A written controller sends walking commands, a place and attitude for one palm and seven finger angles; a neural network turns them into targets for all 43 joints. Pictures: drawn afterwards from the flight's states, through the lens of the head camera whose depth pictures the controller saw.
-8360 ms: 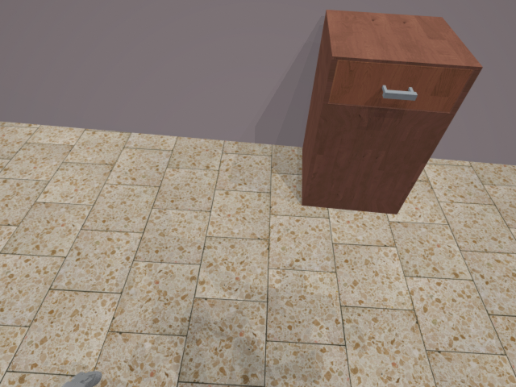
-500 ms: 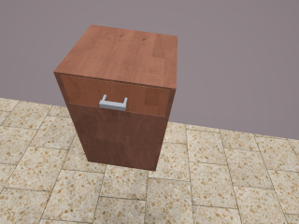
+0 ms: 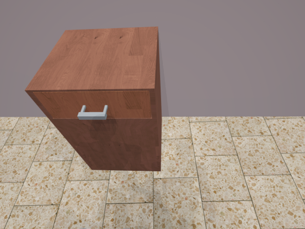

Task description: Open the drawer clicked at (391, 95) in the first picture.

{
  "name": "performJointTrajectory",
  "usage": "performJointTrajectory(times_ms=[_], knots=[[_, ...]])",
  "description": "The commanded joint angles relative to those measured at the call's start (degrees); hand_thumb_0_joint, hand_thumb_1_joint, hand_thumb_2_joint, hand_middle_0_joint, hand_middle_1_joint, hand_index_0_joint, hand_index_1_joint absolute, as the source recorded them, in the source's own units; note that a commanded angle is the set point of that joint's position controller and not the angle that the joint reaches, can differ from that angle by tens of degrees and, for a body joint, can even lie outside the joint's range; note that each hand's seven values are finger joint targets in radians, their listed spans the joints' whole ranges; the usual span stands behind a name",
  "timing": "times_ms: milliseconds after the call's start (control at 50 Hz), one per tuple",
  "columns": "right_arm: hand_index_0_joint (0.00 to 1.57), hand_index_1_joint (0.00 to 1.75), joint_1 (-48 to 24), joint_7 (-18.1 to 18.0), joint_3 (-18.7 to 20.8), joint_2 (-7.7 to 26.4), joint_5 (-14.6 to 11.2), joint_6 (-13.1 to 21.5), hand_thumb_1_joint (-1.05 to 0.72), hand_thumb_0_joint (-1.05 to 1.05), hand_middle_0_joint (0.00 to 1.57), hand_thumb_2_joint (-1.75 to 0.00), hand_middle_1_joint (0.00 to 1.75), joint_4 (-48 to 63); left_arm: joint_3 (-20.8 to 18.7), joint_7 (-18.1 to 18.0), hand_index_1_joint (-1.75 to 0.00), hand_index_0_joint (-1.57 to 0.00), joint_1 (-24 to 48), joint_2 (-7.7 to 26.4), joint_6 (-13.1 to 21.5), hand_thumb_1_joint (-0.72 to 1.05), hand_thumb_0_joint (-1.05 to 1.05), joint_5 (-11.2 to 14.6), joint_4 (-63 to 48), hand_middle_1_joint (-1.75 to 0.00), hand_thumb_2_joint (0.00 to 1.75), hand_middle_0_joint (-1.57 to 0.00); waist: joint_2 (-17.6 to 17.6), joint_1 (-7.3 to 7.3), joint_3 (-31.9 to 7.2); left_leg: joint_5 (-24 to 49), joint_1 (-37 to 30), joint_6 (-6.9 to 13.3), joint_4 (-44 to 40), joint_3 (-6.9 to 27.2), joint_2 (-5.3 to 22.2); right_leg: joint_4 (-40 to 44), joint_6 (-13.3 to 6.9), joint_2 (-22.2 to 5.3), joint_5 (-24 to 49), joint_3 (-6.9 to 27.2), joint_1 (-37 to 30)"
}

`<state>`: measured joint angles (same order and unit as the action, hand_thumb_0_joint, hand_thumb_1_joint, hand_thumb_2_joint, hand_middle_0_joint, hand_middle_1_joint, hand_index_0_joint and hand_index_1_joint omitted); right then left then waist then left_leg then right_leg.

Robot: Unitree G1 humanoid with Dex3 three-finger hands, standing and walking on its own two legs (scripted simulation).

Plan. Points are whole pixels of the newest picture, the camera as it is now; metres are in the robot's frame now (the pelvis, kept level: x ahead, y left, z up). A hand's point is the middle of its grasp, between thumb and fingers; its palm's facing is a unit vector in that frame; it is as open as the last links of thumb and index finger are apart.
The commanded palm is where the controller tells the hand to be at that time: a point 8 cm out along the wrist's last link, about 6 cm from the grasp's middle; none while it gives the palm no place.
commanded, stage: come to a stop and stand still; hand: left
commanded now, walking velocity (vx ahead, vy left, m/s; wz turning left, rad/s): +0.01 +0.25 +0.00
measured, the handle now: (93, 111) +0.53 +0.27 -0.08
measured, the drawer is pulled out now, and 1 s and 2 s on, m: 0.00 0.00 0.00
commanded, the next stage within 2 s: look again from close up in 1.20 s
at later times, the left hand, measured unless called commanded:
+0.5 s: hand out of the picture -0.04 +0.23 -0.17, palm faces +0.11 -0.97 -0.23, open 7.4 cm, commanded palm none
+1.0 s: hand out of the picture +0.00 +0.21 -0.17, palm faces +0.04 -0.98 -0.18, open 7.3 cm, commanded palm none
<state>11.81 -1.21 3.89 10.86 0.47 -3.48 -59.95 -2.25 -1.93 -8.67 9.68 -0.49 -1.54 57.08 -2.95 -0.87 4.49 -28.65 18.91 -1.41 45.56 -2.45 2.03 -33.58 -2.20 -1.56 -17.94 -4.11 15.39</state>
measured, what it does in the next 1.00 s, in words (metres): steps on the spot: left foot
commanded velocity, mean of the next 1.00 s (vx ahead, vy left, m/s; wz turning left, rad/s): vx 0.01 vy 0.03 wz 0.00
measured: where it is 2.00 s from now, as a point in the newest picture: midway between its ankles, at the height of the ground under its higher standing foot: outside the picture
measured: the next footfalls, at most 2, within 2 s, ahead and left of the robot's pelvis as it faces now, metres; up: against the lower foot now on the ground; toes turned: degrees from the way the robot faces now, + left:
left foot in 0.44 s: -0.03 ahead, +0.16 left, +0.00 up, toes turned +1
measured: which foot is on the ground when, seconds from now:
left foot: up 0.00-0.42, down 0.44-1.00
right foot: down 0.00-1.00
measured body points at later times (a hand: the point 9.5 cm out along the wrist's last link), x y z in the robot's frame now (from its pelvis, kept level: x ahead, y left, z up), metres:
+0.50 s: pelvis -0.02 +0.03 +0.00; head -0.01 +0.04 +0.45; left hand -0.04 +0.28 -0.15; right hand +0.04 -0.21 -0.14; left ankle -0.07 +0.16 -0.73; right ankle +0.00 -0.09 -0.73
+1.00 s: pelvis +0.00 +0.05 +0.01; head +0.02 +0.05 +0.46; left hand +0.00 +0.27 -0.15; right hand -0.03 -0.16 -0.15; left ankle -0.07 +0.16 -0.73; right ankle +0.00 -0.09 -0.73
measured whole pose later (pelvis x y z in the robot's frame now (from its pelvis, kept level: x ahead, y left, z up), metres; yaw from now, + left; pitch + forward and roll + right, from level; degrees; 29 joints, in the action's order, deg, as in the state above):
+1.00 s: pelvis +0.00 +0.05 +0.01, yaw +0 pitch +0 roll +0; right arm 19.1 -2.3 -0.6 6.1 0.2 0.9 -65.7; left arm -0.6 -2.3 -14.4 8.2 -0.5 -0.6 66.5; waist -0.1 0.5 1.7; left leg -18.6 3.7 -0.2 22.7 -1.8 1.1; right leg -24.5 1.8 -2.7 -13.1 -2.8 10.8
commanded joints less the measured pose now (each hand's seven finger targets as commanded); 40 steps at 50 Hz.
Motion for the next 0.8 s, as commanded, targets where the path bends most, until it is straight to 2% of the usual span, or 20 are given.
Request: performJointTrajectory(times_ms=[0,20,40,100,140,200,280,320,340,360,380,400,420,440,460,480,540,580,620,780], knots=[[0.20,0.30,2.28,0.17,0.69,4.20,0.34,0.24,-0.90,0.00,0.20,-0.90,0.30,2.59,-2.24,-0.59,-0.30,-0.20,-3.52,10.22,0.66,0.90,0.00,0.39,-2.70,-0.30,0.90,-0.20,11.11,1.51,-5.08,1.96,7.01,-0.68,16.86,5.20,-0.77,12.39,-7.78,-16.81,40.28,13.14,-7.48],[0.20,0.30,2.35,0.41,0.73,4.56,0.37,0.23,-0.90,0.00,0.20,-0.90,0.30,2.72,-2.53,-0.76,-0.30,-0.20,-3.74,10.19,0.67,0.90,0.00,0.40,-2.78,-0.30,0.90,-0.20,9.98,1.73,-5.40,3.70,7.79,-0.99,17.15,5.26,-0.71,12.87,-7.51,-16.90,38.37,13.01,-8.26],[0.20,0.30,2.00,0.60,0.76,4.55,0.51,0.12,-0.90,0.00,0.20,-0.90,0.30,2.95,-2.71,-0.79,-0.30,-0.20,-4.18,10.42,0.77,0.90,0.00,0.40,-3.03,-0.30,0.90,-0.20,10.64,2.15,-5.24,5.19,8.37,-1.33,17.50,5.45,-0.73,13.48,-7.11,-16.78,36.08,12.86,-8.65],[0.20,0.30,0.80,0.89,0.68,5.31,0.85,0.06,-0.90,0.00,0.20,-0.90,0.30,3.91,-3.06,-0.90,-0.30,-0.20,-5.55,10.73,0.85,0.90,0.00,0.26,-2.80,-0.30,0.90,-0.20,10.46,3.25,-5.53,6.46,9.83,-2.01,15.83,5.71,-0.44,15.25,-7.66,-17.68,27.29,14.35,-10.60],[0.20,0.30,0.42,1.08,0.57,5.10,0.82,0.07,-0.90,0.00,0.20,-0.90,0.30,4.41,-3.18,-0.75,-0.30,-0.20,-6.29,10.97,0.79,0.90,0.00,0.13,-2.71,-0.30,0.90,-0.20,10.62,3.47,-5.14,6.80,9.34,-1.99,13.24,5.19,-0.34,16.43,-7.39,-17.61,21.67,14.42,-10.22],[0.20,0.30,-0.38,1.20,0.22,4.84,0.69,0.51,-0.90,0.00,0.20,-0.90,0.30,4.97,-3.13,-0.37,-0.30,-0.20,-7.36,11.13,0.77,0.90,0.00,-0.15,-2.37,-0.30,0.90,-0.20,11.81,4.05,-5.57,5.84,6.94,-1.73,6.33,3.86,-0.44,17.31,-7.09,-16.44,17.43,14.29,-10.15],[0.20,0.30,-0.33,1.23,-0.52,4.21,0.33,1.42,-0.90,0.00,0.20,-0.90,0.30,5.18,-3.10,0.16,-0.30,-0.20,-7.37,11.80,0.58,0.90,0.00,-0.47,-1.56,-0.30,0.90,-0.20,13.63,4.07,-5.52,4.53,1.45,-0.51,-3.90,1.73,-1.19,18.92,-7.37,-15.09,11.40,14.70,-7.74],[0.20,0.30,1.38,0.96,-0.90,3.76,0.17,1.94,-0.90,0.00,0.20,-0.90,0.30,4.87,-3.03,0.28,-0.30,-0.20,-6.85,11.64,0.46,0.90,0.00,-0.41,-0.89,-0.30,0.90,-0.20,14.39,3.00,-6.29,5.97,-2.06,-0.18,-10.14,0.71,-1.57,17.90,-6.58,-14.10,12.07,13.49,-7.20],[0.20,0.30,2.73,0.75,-1.21,3.73,0.19,2.19,-0.90,0.00,0.20,-0.90,0.30,4.08,-2.79,0.26,-0.30,-0.20,-6.60,11.31,0.33,0.90,0.00,-0.21,-0.44,-0.30,0.90,-0.20,13.85,2.50,-6.40,8.89,-5.62,0.06,-14.52,0.34,-1.83,17.22,-5.63,-12.90,10.63,12.73,-5.29],[0.20,0.30,5.24,0.60,-1.38,3.44,0.20,2.49,-0.90,0.00,0.20,-0.90,0.30,2.97,-2.62,0.25,-0.30,-0.20,-5.44,11.00,0.15,0.90,0.00,0.12,-0.13,-0.30,0.90,-0.20,13.01,1.03,-6.29,13.40,-10.51,0.36,-20.32,-0.28,-1.87,16.29,-3.98,-11.73,6.89,11.08,-2.20],[0.20,0.30,6.46,0.47,-1.65,4.01,0.14,2.98,-0.90,0.00,0.20,-0.90,0.30,1.99,-2.10,0.29,-0.30,-0.20,-5.08,9.54,-0.03,0.90,0.00,0.52,0.23,-0.30,0.90,-0.20,10.26,0.46,-5.72,16.14,-14.77,0.78,-24.81,0.63,-0.70,14.25,-2.23,-9.39,3.13,9.87,1.55],[0.20,0.30,6.69,0.33,-1.45,5.90,0.38,3.47,-0.90,0.00,0.20,-0.90,0.30,1.88,-1.53,0.41,-0.30,-0.20,-5.92,7.25,-0.18,0.90,0.00,0.86,0.33,-0.30,0.90,-0.20,2.55,0.66,-5.19,16.29,-15.31,2.23,-27.69,6.10,4.03,10.63,-0.30,-5.82,-0.43,7.28,4.57],[0.20,0.30,5.47,0.21,-1.28,8.58,0.53,3.52,-0.90,0.00,0.20,-0.90,0.30,2.76,-0.94,0.71,-0.30,-0.20,-6.82,5.45,-0.30,0.90,0.00,0.81,0.35,-0.30,0.90,-0.20,-3.00,1.52,-4.40,14.67,-11.06,4.45,-30.02,12.30,10.00,7.23,1.30,-2.98,-0.48,3.68,4.01],[0.20,0.30,3.48,0.12,-1.33,9.93,0.68,3.26,-0.90,0.00,0.20,-0.90,0.30,3.48,-0.57,0.78,-0.30,-0.20,-7.88,3.78,0.00,0.90,0.00,0.60,0.50,-0.30,0.90,-0.20,-2.93,2.55,-3.36,10.49,-4.86,5.98,-31.22,13.78,12.32,6.20,1.99,-2.06,-0.15,1.39,1.60],[0.20,0.30,1.70,-0.21,-1.60,8.91,0.70,3.51,-0.90,0.00,0.20,-0.90,0.30,2.80,-0.24,0.83,-0.30,-0.20,-6.02,3.64,-0.37,0.90,0.00,0.42,1.61,-0.30,0.90,-0.20,-7.44,2.08,-0.40,7.90,-1.46,5.91,-34.88,13.74,10.98,5.34,2.70,-1.74,2.14,0.41,-0.37],[0.20,0.30,0.65,-0.51,-2.13,7.91,0.48,3.63,-0.90,0.00,0.20,-0.90,0.30,2.45,0.03,0.88,-0.30,-0.20,-6.51,3.90,-0.45,0.90,0.00,0.35,2.41,-0.30,0.90,-0.20,-9.44,2.75,1.28,8.82,-0.34,5.55,-35.51,12.33,9.60,5.49,2.77,-2.06,3.65,0.76,-1.82],[0.20,0.30,2.24,-0.92,-2.73,6.13,0.15,4.00,-0.90,0.00,0.20,-0.90,0.30,1.05,0.61,0.93,-0.30,-0.20,-8.77,4.92,-0.01,0.90,0.00,0.50,5.21,-0.30,0.90,-0.20,-5.68,2.91,0.21,16.83,-3.44,4.06,-31.89,7.99,6.51,9.45,2.62,-3.12,8.78,2.33,-4.91],[0.20,0.30,3.94,-0.99,-2.81,5.41,0.07,4.29,-0.90,0.00,0.20,-0.90,0.30,0.11,0.86,0.79,-0.30,-0.20,-9.29,5.07,0.29,0.90,0.00,0.61,6.49,-0.30,0.90,-0.20,-0.46,2.44,-0.92,20.24,-5.55,3.24,-29.55,6.54,5.30,11.10,2.52,-4.01,12.17,3.23,-6.15],[0.20,0.30,5.41,-1.03,-2.93,5.01,-0.04,4.45,-0.90,0.00,0.20,-0.90,0.30,-0.77,1.04,0.59,-0.30,-0.20,-9.34,4.99,0.49,0.90,0.00,0.77,7.14,-0.30,0.90,-0.20,1.84,1.98,-1.60,23.05,-7.22,2.79,-28.49,5.77,4.91,11.48,2.26,-4.44,13.70,3.60,-6.40],[0.20,0.30,8.71,-1.57,-3.42,3.39,-0.03,5.16,-0.90,0.00,0.20,-0.90,0.30,-3.17,1.11,0.07,-0.30,-0.20,-9.82,3.55,0.76,0.90,0.00,1.07,8.34,-0.30,0.90,-0.20,1.22,1.73,-2.34,30.58,-9.37,2.33,-27.42,4.40,4.64,10.97,2.00,-4.84,17.50,3.22,-8.33]])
